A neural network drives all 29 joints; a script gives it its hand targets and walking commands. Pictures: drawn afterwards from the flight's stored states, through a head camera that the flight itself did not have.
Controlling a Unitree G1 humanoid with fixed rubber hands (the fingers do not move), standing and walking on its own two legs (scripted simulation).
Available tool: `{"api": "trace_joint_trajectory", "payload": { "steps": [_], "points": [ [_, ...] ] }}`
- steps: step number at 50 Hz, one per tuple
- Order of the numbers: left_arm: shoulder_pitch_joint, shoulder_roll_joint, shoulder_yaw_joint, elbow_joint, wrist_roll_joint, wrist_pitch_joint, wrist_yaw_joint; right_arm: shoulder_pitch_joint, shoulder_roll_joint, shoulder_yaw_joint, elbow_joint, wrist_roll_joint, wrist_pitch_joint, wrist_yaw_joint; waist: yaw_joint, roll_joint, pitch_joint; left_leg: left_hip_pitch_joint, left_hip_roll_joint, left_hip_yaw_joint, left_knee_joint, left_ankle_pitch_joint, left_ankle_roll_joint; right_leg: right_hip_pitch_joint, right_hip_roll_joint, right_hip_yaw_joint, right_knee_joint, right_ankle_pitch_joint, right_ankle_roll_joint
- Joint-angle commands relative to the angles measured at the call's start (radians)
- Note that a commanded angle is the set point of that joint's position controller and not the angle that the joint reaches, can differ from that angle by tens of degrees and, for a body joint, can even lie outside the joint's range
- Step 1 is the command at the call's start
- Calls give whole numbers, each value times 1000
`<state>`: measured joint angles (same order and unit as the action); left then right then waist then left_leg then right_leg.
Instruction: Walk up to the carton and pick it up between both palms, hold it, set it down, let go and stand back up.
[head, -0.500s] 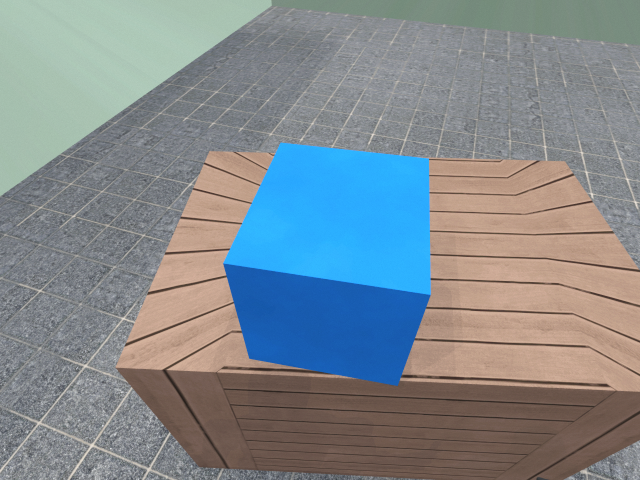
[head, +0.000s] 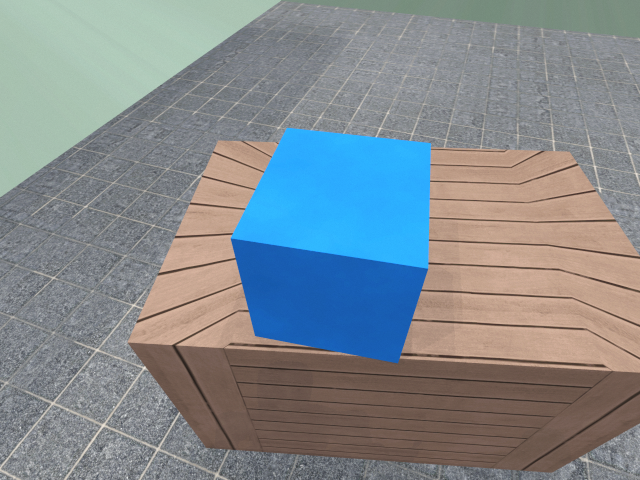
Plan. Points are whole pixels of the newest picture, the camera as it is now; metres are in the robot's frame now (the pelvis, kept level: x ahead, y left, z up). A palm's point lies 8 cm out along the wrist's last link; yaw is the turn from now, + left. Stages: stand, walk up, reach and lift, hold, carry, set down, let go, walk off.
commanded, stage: stand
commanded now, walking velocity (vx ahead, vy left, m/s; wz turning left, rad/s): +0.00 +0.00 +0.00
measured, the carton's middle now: (340, 242) +0.49 -0.03 -0.01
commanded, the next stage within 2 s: none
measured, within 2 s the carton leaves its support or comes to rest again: neither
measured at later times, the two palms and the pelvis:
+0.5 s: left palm out of the picture +0.08 +0.28 -0.11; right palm out of the picture +0.06 -0.30 -0.11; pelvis +0.01 -0.01 +0.00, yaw +0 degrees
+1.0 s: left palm out of the picture +0.08 +0.29 -0.12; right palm out of the picture +0.09 -0.30 -0.11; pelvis +0.03 +0.00 +0.00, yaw -1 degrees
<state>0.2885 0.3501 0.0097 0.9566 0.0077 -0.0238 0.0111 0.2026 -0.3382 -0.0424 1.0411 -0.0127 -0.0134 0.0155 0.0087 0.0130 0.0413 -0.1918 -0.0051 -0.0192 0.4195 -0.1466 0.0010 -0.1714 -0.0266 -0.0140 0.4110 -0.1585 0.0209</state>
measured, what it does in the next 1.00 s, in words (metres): stands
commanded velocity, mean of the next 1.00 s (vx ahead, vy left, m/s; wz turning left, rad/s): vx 0.00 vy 0.00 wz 0.00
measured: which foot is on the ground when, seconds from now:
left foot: down 0.00-1.00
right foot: down 0.00-1.00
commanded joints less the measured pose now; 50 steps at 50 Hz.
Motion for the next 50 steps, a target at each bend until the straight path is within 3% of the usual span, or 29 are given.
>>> {"api": "trace_joint_trajectory", "payload": {
  "steps": [1,2,3,5,7,10,11,12,13,16,17,18,20,23,24,26,27,30,32,33,38,40,41,42,43,45,47,48,50],
  "points": [
    [-36,183,42,-74,0,-28,5,-7,-168,-31,-56,-6,-17,-12,-11,-15,33,-5,103,-118,-151,-222,29,-92,-87,114,-146,-259,-44],
    [-43,193,47,-78,2,-28,4,-37,-197,-44,-77,-5,-20,-13,-1,15,32,-45,97,-123,-140,-243,30,-67,-82,120,-148,-239,-47],
    [-41,197,45,-70,-2,-28,4,-60,-204,-40,-77,-7,-19,-12,13,-12,16,-51,104,-123,-155,-257,31,-45,-85,116,-140,-218,-51],
    [-43,189,46,-68,0,-28,1,-16,-189,-39,-76,4,-20,-8,-20,-20,45,-36,85,-106,-140,-224,27,-81,-80,129,-155,-272,-52],
    [-46,182,41,-77,-4,-24,3,-15,-181,-33,-78,5,-18,-10,-15,12,49,-27,110,-119,-143,-220,31,-88,-84,123,-144,-239,-46],
    [-65,203,49,-65,-1,-25,3,-39,-204,-36,-79,-3,-23,-17,-9,-47,43,-39,104,-127,-148,-202,34,-54,-79,119,-136,-210,-51],
    [-40,184,42,-55,-1,-24,1,-21,-189,-32,-78,-3,-20,-9,8,-28,13,-13,99,-106,-136,-186,35,-49,-80,120,-143,-214,-55],
    [-61,177,41,-58,-5,-28,1,-28,-200,-34,-76,3,-23,-17,-14,17,35,-25,99,-100,-135,-162,31,-46,-83,119,-139,-187,-53],
    [-59,173,36,-56,-9,-27,-2,-26,-216,-35,-75,3,-22,-20,2,2,24,-18,109,-111,-138,-162,36,-40,-89,122,-139,-156,-56],
    [-82,192,42,-37,-4,-23,2,-32,-207,-29,-76,8,-24,-23,-8,-39,12,6,112,-118,-140,-125,40,-22,-81,118,-143,-120,-49],
    [-57,184,40,-41,-8,-25,1,-6,-175,-21,-74,5,-23,-24,-4,-17,30,2,114,-108,-134,-114,37,-18,-93,128,-145,-129,-56],
    [-49,190,41,-26,-6,-24,1,-20,-179,-19,-70,4,-23,-23,-6,-37,36,5,107,-111,-129,-127,35,-26,-90,130,-161,-153,-53],
    [-65,173,42,-38,-12,-29,4,-19,-189,-20,-64,8,-20,-22,-3,12,24,-14,112,-105,-141,-138,28,-8,-95,125,-163,-164,-48],
    [-94,206,50,-39,-7,-23,2,-16,-180,-17,-66,7,-19,-27,-8,-22,46,-25,108,-99,-121,-91,23,-8,-90,125,-150,-127,-45],
    [-100,203,51,-36,-8,-21,3,-9,-190,-17,-68,8,-21,-26,-20,0,34,-2,110,-86,-120,-88,20,-40,-95,141,-159,-151,-47],
    [-92,185,45,-26,-10,-24,4,-32,-192,-22,-75,12,-23,-25,-15,8,-3,10,107,-91,-137,-102,23,5,-88,116,-149,-131,-43],
    [-89,191,49,-24,-12,-24,5,-25,-199,-23,-66,8,-22,-25,-1,-26,31,-5,111,-94,-144,-109,26,-13,-87,130,-143,-126,-54],
    [-103,181,44,-19,-11,-26,2,-24,-180,-16,-54,4,-33,-27,-6,-38,30,-8,122,-105,-148,-78,34,10,-88,116,-150,-87,-41],
    [-85,178,44,-17,-14,-23,2,-49,-206,-20,-61,11,-31,-27,4,18,7,-17,121,-104,-149,-93,32,38,-98,126,-134,-69,-50],
    [-126,192,47,-19,-7,-21,6,-71,-197,-18,-60,6,-24,-26,3,-17,14,-12,117,-93,-154,-85,18,31,-86,111,-133,-64,-40],
    [-122,159,39,-8,-7,-22,2,-55,-193,-19,-48,13,-22,-36,-6,-27,26,19,116,-94,-148,-79,16,8,-86,122,-147,-85,-47],
    [-86,179,45,5,-17,-22,7,-61,-202,-16,-47,12,-24,-30,0,29,30,15,116,-91,-149,-62,17,23,-86,115,-148,-34,-41],
    [-96,186,46,6,-8,-19,6,-44,-183,-13,-44,9,-24,-28,-12,13,-1,34,120,-86,-141,-54,17,23,-88,113,-141,-44,-40],
    [-102,173,45,-6,-15,-20,8,-70,-189,-17,-53,13,-27,-35,5,-25,-7,26,122,-94,-147,-45,19,41,-89,113,-143,-31,-40],
    [-102,187,43,13,-9,-21,8,-40,-181,-15,-41,13,-22,-32,-13,-14,23,40,123,-90,-142,-39,15,-3,-93,129,-157,-65,-44],
    [-86,193,48,17,-10,-24,5,-48,-183,-12,-35,10,-17,-35,-7,9,-6,50,121,-81,-137,-23,10,28,-93,118,-152,-44,-41],
    [-111,175,38,11,-15,-18,5,-47,-189,-17,-39,14,-22,-39,-14,-45,1,52,129,-87,-146,-28,16,21,-96,109,-148,-35,-40],
    [-89,182,43,23,-13,-15,9,-52,-189,-10,-29,14,-19,-40,4,-12,-11,44,133,-90,-151,-30,19,39,-94,117,-153,-16,-45],
    [-98,166,37,28,-12,-17,7,-62,-199,-17,-35,10,-24,-41,-8,31,20,32,125,-88,-156,-36,19,47,-97,112,-159,4,-38]
  ]
}}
